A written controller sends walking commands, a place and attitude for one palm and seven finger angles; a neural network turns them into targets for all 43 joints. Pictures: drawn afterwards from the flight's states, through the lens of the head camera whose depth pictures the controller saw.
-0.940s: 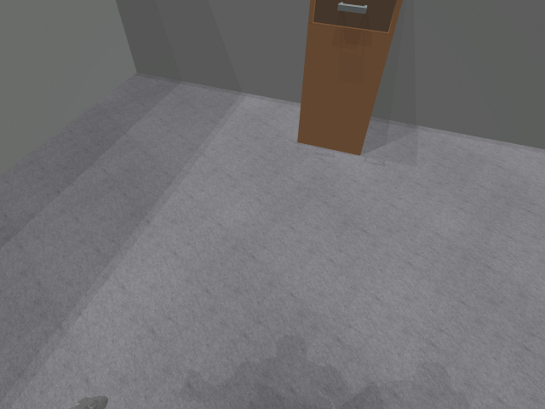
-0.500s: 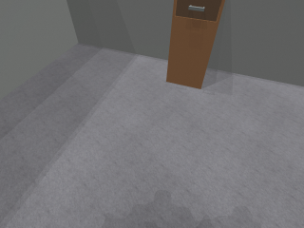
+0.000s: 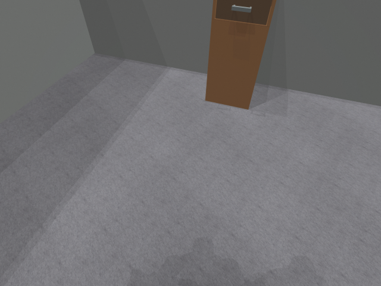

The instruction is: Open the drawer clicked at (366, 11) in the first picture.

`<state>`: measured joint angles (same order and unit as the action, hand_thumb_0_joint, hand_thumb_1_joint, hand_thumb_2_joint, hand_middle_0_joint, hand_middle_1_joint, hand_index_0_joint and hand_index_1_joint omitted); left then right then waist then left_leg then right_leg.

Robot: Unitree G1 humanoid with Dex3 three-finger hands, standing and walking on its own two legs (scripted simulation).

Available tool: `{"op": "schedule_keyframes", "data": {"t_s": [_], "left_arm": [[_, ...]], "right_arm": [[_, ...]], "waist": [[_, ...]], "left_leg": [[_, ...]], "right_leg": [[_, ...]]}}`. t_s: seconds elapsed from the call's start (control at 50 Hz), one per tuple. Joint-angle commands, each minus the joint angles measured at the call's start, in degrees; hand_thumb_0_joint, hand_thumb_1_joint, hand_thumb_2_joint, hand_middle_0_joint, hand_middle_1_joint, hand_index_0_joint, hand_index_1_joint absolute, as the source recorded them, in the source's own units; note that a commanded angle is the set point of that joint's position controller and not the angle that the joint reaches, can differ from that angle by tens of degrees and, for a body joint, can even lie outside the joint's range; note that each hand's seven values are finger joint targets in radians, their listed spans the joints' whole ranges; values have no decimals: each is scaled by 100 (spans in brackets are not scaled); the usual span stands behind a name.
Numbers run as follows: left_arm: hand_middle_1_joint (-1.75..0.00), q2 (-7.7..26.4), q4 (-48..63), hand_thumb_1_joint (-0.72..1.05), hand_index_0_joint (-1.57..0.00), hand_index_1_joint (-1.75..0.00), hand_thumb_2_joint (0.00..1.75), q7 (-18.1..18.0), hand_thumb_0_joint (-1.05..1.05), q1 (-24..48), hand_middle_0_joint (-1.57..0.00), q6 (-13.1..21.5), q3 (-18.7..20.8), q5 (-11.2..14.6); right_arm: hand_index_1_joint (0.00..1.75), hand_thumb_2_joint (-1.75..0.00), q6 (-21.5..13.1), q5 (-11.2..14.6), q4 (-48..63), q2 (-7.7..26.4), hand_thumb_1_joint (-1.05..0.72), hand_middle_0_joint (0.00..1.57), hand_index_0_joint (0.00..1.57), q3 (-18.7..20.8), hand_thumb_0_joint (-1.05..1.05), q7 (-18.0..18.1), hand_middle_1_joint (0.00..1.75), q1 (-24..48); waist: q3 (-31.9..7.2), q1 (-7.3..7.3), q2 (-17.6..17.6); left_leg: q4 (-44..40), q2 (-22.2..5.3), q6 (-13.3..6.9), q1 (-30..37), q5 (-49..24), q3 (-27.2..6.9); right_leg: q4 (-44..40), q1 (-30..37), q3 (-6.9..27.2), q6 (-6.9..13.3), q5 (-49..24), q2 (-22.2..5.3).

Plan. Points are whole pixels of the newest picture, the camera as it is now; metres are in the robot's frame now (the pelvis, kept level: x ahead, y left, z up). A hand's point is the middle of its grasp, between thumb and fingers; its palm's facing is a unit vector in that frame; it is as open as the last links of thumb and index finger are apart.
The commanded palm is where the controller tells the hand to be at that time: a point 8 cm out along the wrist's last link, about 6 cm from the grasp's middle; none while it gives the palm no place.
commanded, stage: look at it before walking up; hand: left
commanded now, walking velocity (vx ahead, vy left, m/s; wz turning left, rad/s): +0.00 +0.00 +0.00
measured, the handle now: (241, 8) +1.67 -0.25 +0.01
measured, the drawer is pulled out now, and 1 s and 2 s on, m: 0.00 0.00 0.00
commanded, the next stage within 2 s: walk to a spot facing it in 0.60 s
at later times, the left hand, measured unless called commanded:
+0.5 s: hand out of the picture +0.08 +0.25 -0.16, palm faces -0.03 -0.94 -0.33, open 7.4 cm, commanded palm none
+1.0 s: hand out of the picture +0.06 +0.20 -0.19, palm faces -0.06 -0.97 -0.22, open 7.4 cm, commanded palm none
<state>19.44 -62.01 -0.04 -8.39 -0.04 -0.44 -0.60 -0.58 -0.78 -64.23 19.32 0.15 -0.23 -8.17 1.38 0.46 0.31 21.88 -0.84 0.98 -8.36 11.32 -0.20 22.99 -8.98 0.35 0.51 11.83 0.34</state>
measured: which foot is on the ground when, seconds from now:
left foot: down 0.00-1.00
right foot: down 0.00-1.00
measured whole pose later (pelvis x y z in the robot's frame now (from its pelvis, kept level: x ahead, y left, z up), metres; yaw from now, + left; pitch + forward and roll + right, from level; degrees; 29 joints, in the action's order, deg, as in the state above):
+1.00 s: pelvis +0.06 +0.00 -0.02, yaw -5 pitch -1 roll +1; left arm 13.3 -61.5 1.2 -19.6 -0.5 0.9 -1.4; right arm -1.0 -1.2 -62.9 13.2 1.0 -0.4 -15.9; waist -1.0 -0.4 0.7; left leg 32.3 -2.7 1.1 -8.9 22.7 4.1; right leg 35.0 -12.1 4.1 1.4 22.1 2.1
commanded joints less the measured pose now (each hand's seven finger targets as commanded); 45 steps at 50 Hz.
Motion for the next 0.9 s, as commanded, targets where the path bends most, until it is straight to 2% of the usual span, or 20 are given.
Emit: {"op": "schedule_keyframes", "data": {"t_s": [0.0,0.16,0.34,0.48,0.68,0.7,0.72,0.74,0.76,0.78,0.82,0.88], "left_arm": [[-30,1191,343,90,-20,-30,90,-55,0,279,-20,143,235,-6],[-30,1177,353,90,-20,-30,90,-50,0,277,-20,145,236,-12],[-30,1185,344,90,-20,-30,90,-56,0,238,-20,163,229,-9],[-30,1186,320,90,-20,-30,90,-59,0,232,-20,163,226,-2],[-30,1199,308,90,-20,-30,90,-62,0,238,-20,173,224,-8],[-30,775,209,90,-20,-30,90,-75,0,32,-20,123,142,7],[-30,487,130,90,-20,-30,90,-80,0,-186,-20,54,79,-2],[-30,464,121,90,-20,-30,90,-64,0,-306,-20,6,86,-24],[-30,492,142,90,-20,-30,90,-27,0,-343,-20,-32,116,-42],[-30,502,187,90,-20,-30,90,9,0,-406,-20,-50,150,-56],[-30,455,295,90,-20,-30,90,63,0,-518,-20,-51,208,-76],[-30,246,419,90,-20,-30,90,111,0,-791,-20,31,259,-78]], "right_arm": [[30,-90,-128,20,393,1161,-90,20,20,201,0,87,30,345],[30,-90,-130,22,393,1160,-90,20,20,202,0,86,30,341],[30,-90,-136,38,400,1168,-90,20,20,199,0,88,30,344],[30,-90,-139,34,380,1176,-90,20,20,191,0,96,30,403],[30,-90,-134,35,379,1181,-90,20,20,192,0,96,30,437],[30,-90,-94,10,292,766,-90,20,20,95,0,84,30,292],[30,-90,-41,-11,220,445,-90,20,20,32,0,68,30,91],[30,-90,-4,-28,203,413,-90,20,20,34,0,58,30,-62],[30,-90,16,-47,225,457,-90,20,20,60,0,50,30,-109],[30,-90,23,-60,252,490,-90,20,20,95,0,42,30,-129],[30,-90,7,-64,335,554,-90,20,20,159,0,41,30,-249],[30,-90,-67,-40,410,619,-90,20,20,255,0,63,30,-539]], "waist": [[-146,-50,-21],[-160,-48,2],[-301,-43,29],[-315,-54,-86],[-323,-46,33],[-405,-58,-1],[-362,-57,14],[-240,-68,51],[62,-66,9],[313,-72,-14],[601,-68,-103],[585,-49,-425]], "left_leg": [[-389,-566,-237,-50,-255,-516],[-392,-577,-234,-31,-292,-519],[-348,-600,-238,106,-599,-507],[-373,-621,-226,157,-755,-475],[-387,-617,-225,221,-817,-471],[-322,-612,-156,284,-613,-362],[-237,-576,-100,267,-156,-257],[-186,-547,-104,149,523,-225],[-235,-533,-128,-96,1198,-218],[-276,-541,-157,-270,1718,-248],[-311,-653,-267,-460,2236,-371],[-284,-1023,-535,-222,2262,-698]], "right_leg": [[-537,-174,688,140,-58,-690],[-535,-181,671,133,-99,-685],[-490,-53,646,138,-537,-704],[-452,25,604,125,-772,-707],[-500,58,626,127,-877,-723],[-511,58,609,75,-631,-715],[-472,-29,636,47,-55,-664],[-478,-177,731,85,722,-595],[-486,-421,806,128,1367,-539],[-449,-662,866,168,1774,-472],[-194,-976,868,238,2043,-324],[546,-1329,653,282,1646,-86]]}}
